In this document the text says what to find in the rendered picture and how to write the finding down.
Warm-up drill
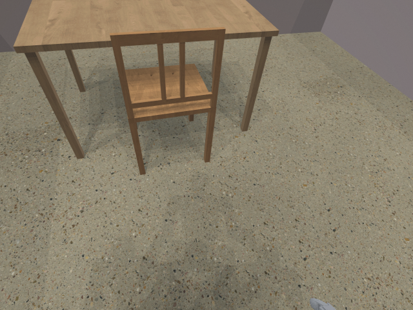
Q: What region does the chair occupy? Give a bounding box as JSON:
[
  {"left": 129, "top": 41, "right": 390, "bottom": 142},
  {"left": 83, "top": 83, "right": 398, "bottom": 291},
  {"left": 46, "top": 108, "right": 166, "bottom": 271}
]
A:
[{"left": 110, "top": 27, "right": 226, "bottom": 175}]

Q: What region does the table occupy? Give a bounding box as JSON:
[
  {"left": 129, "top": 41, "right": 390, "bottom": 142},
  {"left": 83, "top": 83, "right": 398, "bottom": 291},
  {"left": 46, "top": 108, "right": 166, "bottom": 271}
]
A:
[{"left": 14, "top": 0, "right": 279, "bottom": 159}]

